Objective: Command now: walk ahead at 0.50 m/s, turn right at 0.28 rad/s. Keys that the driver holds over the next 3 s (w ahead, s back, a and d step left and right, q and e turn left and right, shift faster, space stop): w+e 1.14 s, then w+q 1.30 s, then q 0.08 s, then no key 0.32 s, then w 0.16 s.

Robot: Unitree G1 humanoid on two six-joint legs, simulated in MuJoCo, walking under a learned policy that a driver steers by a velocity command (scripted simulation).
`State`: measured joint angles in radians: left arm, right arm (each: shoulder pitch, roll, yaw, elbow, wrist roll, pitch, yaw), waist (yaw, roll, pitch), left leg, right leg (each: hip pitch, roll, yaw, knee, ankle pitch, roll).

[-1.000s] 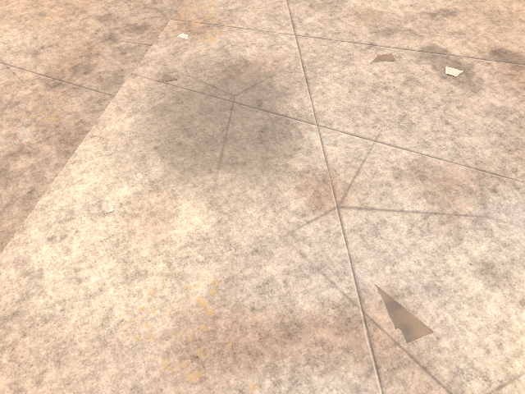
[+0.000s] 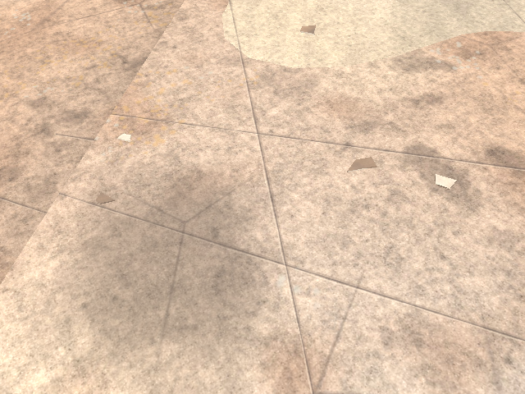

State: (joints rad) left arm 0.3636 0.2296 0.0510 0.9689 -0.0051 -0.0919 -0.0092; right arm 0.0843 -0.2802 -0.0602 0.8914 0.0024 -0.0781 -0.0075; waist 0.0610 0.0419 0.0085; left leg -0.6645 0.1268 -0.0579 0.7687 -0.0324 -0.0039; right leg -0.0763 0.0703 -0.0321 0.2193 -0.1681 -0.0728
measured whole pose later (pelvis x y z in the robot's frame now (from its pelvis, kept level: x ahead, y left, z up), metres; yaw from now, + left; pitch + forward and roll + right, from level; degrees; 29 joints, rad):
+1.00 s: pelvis +0.50 -0.11 +0.00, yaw -33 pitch +2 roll +1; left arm 0.33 0.26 0.08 0.74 -0.01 -0.06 -0.01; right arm 0.07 -0.30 -0.07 0.79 -0.01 -0.10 0.00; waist 0.04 0.03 0.04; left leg -0.65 0.11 -0.08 0.92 -0.17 -0.04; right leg -0.20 0.10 0.07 0.35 -0.17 -0.10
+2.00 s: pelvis +0.94 -0.39 +0.00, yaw -19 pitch +1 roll -2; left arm 0.33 0.28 0.08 0.80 0.01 -0.09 0.00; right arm 0.18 -0.33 -0.08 0.67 0.02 -0.02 0.02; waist 0.06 0.05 0.02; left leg -0.69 0.09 -0.06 0.95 -0.15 -0.02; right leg -0.07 0.02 -0.12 0.27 -0.22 -0.02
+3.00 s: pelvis +1.40 -0.44 -0.02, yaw +7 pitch +0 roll -1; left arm 0.17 0.25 0.03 0.77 -0.01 -0.01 -0.01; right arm 0.26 -0.27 -0.04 0.74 -0.01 0.02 -0.02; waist 0.00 0.01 0.02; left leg -0.27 0.02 -0.03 0.57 -0.34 0.01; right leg -0.34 0.03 -0.02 0.48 -0.16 -0.04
